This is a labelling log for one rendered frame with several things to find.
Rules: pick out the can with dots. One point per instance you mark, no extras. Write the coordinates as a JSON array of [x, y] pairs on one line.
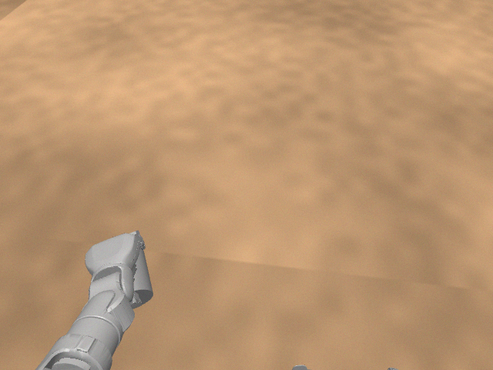
[[141, 280]]

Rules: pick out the left robot hand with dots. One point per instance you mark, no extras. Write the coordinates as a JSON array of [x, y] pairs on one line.
[[123, 249]]

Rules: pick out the left robot arm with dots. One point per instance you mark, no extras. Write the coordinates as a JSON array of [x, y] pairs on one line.
[[96, 333]]

